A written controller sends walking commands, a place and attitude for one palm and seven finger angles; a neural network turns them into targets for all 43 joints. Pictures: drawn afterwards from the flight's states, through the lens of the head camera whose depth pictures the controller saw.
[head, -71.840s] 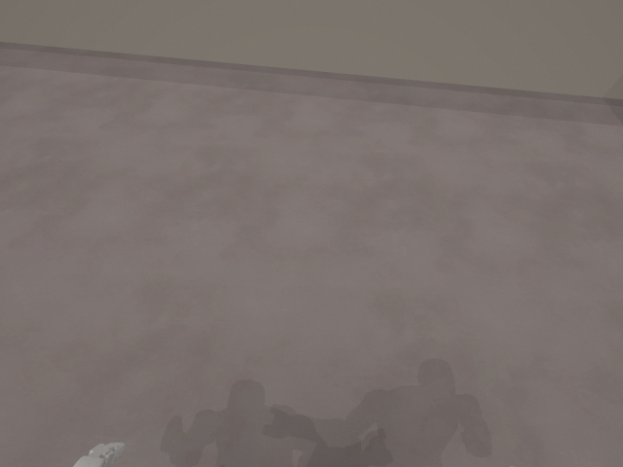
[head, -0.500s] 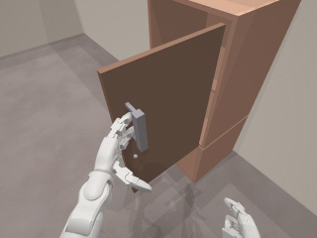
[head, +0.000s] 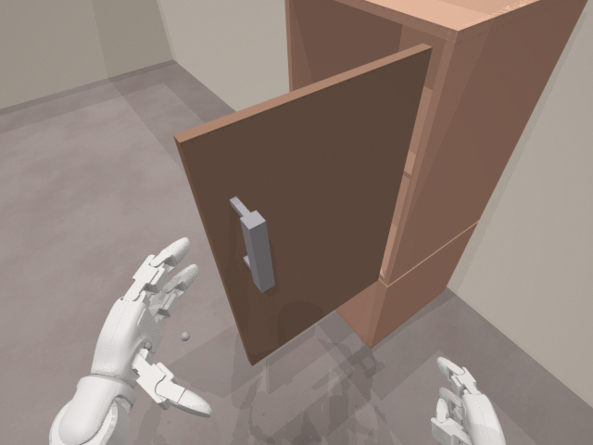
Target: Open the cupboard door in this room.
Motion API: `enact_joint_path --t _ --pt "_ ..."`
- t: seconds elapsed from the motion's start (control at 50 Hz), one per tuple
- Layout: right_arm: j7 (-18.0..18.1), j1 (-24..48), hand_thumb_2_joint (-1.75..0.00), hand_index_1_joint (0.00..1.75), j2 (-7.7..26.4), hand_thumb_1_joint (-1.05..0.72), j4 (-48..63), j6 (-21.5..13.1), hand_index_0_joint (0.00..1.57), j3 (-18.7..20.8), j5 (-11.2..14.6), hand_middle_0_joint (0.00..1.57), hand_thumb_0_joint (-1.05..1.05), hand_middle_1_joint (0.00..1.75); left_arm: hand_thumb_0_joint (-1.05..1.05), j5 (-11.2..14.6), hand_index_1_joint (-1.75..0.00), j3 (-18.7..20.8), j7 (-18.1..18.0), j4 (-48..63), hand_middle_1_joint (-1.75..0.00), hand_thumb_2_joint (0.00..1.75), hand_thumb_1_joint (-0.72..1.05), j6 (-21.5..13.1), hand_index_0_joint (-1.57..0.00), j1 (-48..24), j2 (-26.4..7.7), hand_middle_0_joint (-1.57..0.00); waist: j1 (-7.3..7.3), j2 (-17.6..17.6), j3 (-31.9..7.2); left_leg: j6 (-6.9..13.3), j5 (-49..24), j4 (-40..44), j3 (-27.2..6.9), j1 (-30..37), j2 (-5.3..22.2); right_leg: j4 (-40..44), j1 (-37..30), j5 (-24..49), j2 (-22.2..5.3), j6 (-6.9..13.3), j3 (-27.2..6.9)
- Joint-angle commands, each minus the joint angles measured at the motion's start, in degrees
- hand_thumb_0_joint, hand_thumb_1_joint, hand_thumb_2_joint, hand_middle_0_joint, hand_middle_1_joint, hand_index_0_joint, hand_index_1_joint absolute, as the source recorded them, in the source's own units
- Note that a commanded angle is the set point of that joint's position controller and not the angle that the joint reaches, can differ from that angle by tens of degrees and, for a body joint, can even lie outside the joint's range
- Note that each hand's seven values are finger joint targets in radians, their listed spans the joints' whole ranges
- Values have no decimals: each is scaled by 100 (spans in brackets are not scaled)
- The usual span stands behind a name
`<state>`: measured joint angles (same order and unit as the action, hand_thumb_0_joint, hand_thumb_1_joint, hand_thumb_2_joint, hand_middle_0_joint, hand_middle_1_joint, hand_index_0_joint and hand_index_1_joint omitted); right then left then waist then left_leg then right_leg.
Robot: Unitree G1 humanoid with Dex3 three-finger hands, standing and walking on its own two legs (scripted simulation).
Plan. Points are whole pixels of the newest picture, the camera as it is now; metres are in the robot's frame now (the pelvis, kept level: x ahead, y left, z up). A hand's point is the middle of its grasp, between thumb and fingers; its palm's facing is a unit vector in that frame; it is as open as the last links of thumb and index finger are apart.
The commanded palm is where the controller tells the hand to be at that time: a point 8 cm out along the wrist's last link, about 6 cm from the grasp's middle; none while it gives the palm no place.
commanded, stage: slide the hand sideways off the handle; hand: left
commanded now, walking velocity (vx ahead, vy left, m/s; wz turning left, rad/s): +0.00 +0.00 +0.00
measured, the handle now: (251, 245) +0.35 +0.10 +0.10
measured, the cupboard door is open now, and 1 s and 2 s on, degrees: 89 89 89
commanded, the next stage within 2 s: draw the hand back to the body in 0.02 s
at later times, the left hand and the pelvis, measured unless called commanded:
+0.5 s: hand (149, 337) +0.20 +0.18 +0.12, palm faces -0.06 -0.99 -0.09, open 16.3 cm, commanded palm +0.17 +0.24 +0.13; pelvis -0.01 +0.02 +0.00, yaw +0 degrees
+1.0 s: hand (71, 321) +0.20 +0.25 +0.15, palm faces +0.33 -0.87 -0.37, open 13.0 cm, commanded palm +0.16 +0.30 +0.16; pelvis +0.00 +0.03 +0.02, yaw -1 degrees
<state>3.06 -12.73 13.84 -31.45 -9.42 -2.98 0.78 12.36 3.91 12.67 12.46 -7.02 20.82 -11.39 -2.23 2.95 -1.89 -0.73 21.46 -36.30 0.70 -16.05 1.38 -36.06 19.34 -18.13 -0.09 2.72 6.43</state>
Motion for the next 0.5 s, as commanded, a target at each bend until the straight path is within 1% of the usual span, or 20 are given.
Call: enact_joint_path --t 0.0,0.02,0.04,0.08,0.1,0.14,0.16,0.18,0.2,0.22,0.24,0.26,0.32,0.34,0.36,0.38,0.42,0.44,0.46,0.48 --pt "66 552 -90 30 538 -90 934 -462 20 226 46 20 0 30 0 164 -30 239 185 1305 -30 30 -50 -459 -15 -741 -499 -15 115 -375 -689 182 -1285 262 -118 -320 -229 511 -694 1541 -107 -216 -613" --pt "77 564 -90 30 535 -90 933 -499 20 231 49 20 0 30 0 161 -30 159 186 1339 -30 30 -50 -461 -15 -878 -430 -15 130 -330 -667 186 -1251 259 -127 -295 -230 507 -620 1434 -96 -211 -588" --pt "80 573 -90 30 562 -90 912 -535 20 235 52 20 0 30 0 151 -30 165 152 1263 -30 30 -50 -432 -15 -847 -494 -15 145 -358 -564 188 -1156 216 -139 -343 -219 564 -535 1228 -108 -212 -652" --pt "93 554 -90 30 554 -90 901 -571 20 235 59 20 0 30 0 144 -30 242 85 1163 -30 30 -50 -406 -15 -845 -498 -15 107 -398 -545 177 -999 240 -157 -412 -222 569 -499 905 -110 -202 -614" --pt "97 574 -90 30 548 -90 911 -585 20 230 59 20 0 30 0 111 -30 155 54 1244 -30 30 -50 -403 -15 -981 -438 -15 115 -310 -602 177 -972 258 -165 -371 -232 546 -454 842 -107 -192 -571" --pt "105 580 -90 30 558 -90 890 -632 20 238 57 20 0 30 0 57 -30 350 -71 1376 -30 30 -50 -396 -15 -1060 -690 -15 52 -263 -775 171 -943 292 -167 -312 -220 528 -538 720 -112 -175 -564" --pt "98 619 -90 30 514 -90 943 -651 20 218 60 20 0 30 0 37 -30 319 -110 1468 -30 30 -50 -385 -15 -1006 -621 -15 7 -196 -841 174 -947 349 -183 -274 -217 503 -580 732 -109 -164 -521" --pt "104 594 -90 30 503 -90 931 -656 20 204 58 20 0 30 0 43 -30 375 -150 1449 -30 30 -50 -365 -15 -1005 -661 -15 9 -302 -840 181 -976 373 -193 -268 -212 495 -619 803 -99 -168 -500" --pt "112 604 -90 30 509 -90 921 -661 20 211 62 20 0 30 0 41 -30 494 -176 1460 -30 30 -50 -347 -15 -973 -742 -15 -32 -253 -882 169 -1025 403 -189 -249 -205 473 -673 874 -87 -157 -479" --pt "113 623 -90 30 491 -90 935 -669 20 187 62 20 0 30 0 55 -30 470 -179 1488 -30 30 -50 -317 -15 -947 -704 -15 -57 -194 -859 166 -1042 433 -184 -251 -209 481 -710 911 -89 -153 -472" --pt "116 619 -90 30 514 -90 889 -666 20 195 68 20 0 30 0 67 -30 647 -211 1401 -30 30 -50 -289 -15 -851 -853 -15 -75 -351 -878 164 -1073 443 -193 -258 -195 499 -783 920 -86 -146 -473" --pt "106 664 -90 30 482 -90 919 -677 20 178 77 20 0 30 0 92 -30 557 -179 1433 -30 30 -50 -258 -15 -748 -697 -15 -96 -273 -825 159 -1095 502 -179 -224 -189 503 -779 983 -80 -149 -432" --pt "100 682 -90 30 510 -90 928 -685 20 159 109 20 0 30 0 176 -30 531 -53 1525 -30 30 -50 -91 -15 -580 -650 -15 -87 -144 -651 144 -1134 575 -160 -171 -177 542 -762 1090 -51 -150 -362" --pt "99 714 -90 30 533 -90 911 -693 20 149 117 20 0 30 0 175 -30 495 -23 1445 -30 30 -50 -17 -15 -547 -656 -15 -61 -252 -501 152 -1091 591 -190 -193 -166 584 -724 1014 -44 -147 -356" --pt "106 725 -90 30 540 -90 934 -702 20 151 120 20 0 30 0 205 -30 462 27 1582 -30 30 -50 38 -15 -652 -634 -15 -42 -219 -517 162 -1061 618 -188 -143 -160 600 -693 986 -42 -167 -340" --pt "123 701 -90 30 552 -90 913 -702 20 163 125 20 0 30 0 224 -30 654 45 1548 -30 30 -50 110 -15 -581 -793 -15 -58 -261 -498 164 -1052 616 -192 -137 -156 635 -700 962 -35 -170 -354" --pt "141 719 -90 30 559 -90 925 -701 20 153 126 20 0 30 0 235 -30 669 98 1676 -30 30 -50 207 -15 -651 -796 -15 -51 -251 -449 164 -1007 662 -204 -98 -164 684 -692 873 -29 -171 -337" --pt "148 749 -90 30 574 -90 914 -716 20 153 130 20 0 30 0 237 -30 722 102 1734 -30 30 -50 223 -15 -663 -877 -15 -52 -265 -406 174 -1041 658 -212 -49 -160 708 -695 875 -22 -161 -346" --pt "154 764 -90 30 565 -90 926 -744 20 150 125 20 0 30 0 266 -30 780 112 1871 -30 30 -50 227 -15 -697 -893 -15 -71 -244 -520 166 -1052 685 -226 -3 -163 697 -750 876 -31 -166 -328" --pt "162 736 -90 30 567 -90 908 -753 20 148 128 20 0 30 0 285 -30 868 118 1847 -30 30 -50 238 -15 -626 -940 -15 -75 -243 -475 163 -1109 686 -229 17 -160 698 -748 944 -14 -161 -311"
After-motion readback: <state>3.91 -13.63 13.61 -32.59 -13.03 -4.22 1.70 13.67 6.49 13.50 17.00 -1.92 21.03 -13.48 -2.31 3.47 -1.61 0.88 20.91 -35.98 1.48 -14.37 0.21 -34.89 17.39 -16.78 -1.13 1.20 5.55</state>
